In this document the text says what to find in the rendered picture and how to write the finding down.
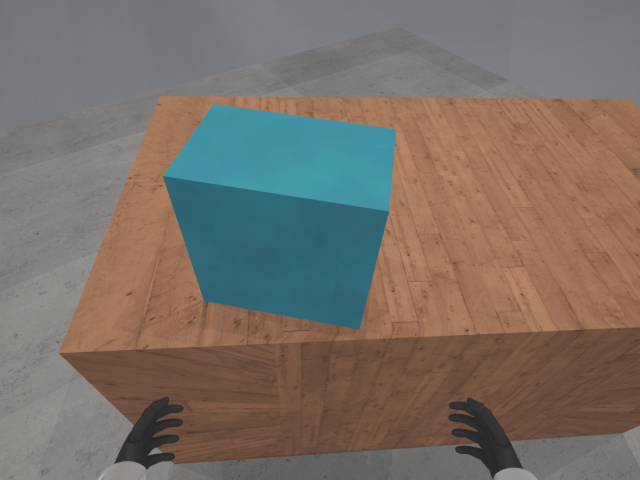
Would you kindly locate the carton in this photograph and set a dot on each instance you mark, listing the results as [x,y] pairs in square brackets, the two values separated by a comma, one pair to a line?
[284,214]

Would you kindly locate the right robot hand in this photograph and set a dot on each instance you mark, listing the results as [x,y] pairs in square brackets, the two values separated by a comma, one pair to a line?
[497,452]

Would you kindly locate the pedestal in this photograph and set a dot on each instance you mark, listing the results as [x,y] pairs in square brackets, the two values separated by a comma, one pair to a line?
[508,273]

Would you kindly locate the left robot hand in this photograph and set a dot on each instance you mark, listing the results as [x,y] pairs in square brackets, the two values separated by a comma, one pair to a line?
[140,443]

